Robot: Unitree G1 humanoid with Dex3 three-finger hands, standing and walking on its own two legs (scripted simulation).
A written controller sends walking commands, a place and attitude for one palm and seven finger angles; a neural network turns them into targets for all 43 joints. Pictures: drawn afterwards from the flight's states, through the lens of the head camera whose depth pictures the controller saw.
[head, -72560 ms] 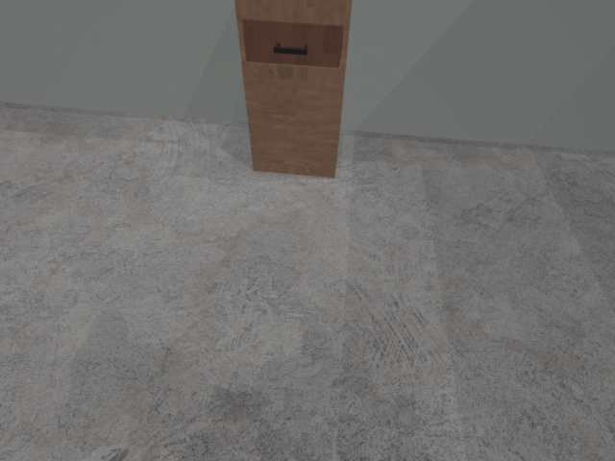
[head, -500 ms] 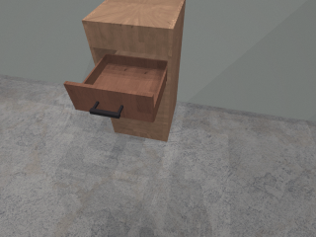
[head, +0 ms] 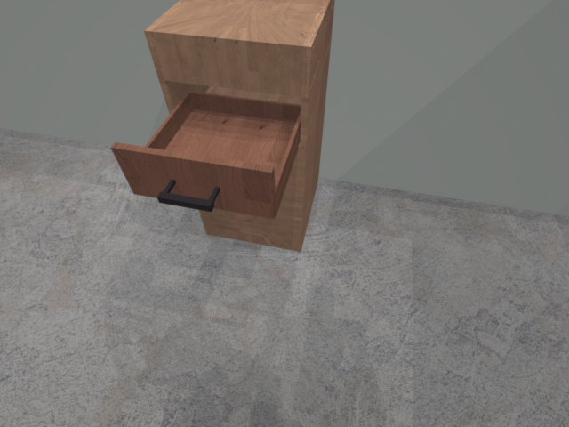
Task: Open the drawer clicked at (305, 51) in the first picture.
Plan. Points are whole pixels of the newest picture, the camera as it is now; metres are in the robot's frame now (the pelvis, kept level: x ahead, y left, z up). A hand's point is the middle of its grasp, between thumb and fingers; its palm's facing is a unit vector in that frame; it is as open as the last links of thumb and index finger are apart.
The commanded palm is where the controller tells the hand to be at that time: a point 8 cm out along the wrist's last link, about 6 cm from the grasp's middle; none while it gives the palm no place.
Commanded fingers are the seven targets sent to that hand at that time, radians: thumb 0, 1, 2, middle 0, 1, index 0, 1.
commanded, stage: look to check the result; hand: left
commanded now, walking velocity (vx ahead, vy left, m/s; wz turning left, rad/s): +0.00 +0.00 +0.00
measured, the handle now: (189, 194) +0.61 +0.26 -0.12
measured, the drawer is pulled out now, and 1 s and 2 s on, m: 0.30 0.30 0.30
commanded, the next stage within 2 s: stand and wait in 0.06 s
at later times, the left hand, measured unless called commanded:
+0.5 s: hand out of the picture +0.04 +0.19 -0.17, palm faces +0.00 -0.97 -0.25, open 7.4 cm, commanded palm none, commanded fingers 0.00 0.90 0.90 -0.20 -0.30 -0.20 -0.30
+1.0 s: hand out of the picture +0.04 +0.20 -0.17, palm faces +0.00 -0.97 -0.26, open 7.4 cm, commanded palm none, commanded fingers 0.00 0.90 0.90 -0.20 -0.30 -0.20 -0.30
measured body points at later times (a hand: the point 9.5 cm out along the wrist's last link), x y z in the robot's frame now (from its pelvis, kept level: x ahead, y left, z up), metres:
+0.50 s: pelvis +0.01 +0.00 +0.00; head +0.02 -0.01 +0.45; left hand +0.04 +0.24 -0.15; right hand +0.02 -0.24 -0.16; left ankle +0.02 +0.12 -0.74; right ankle +0.01 -0.11 -0.75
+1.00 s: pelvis +0.01 +0.00 +0.00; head +0.03 -0.01 +0.45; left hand +0.04 +0.25 -0.15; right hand +0.02 -0.25 -0.16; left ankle +0.02 +0.12 -0.74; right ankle +0.01 -0.11 -0.75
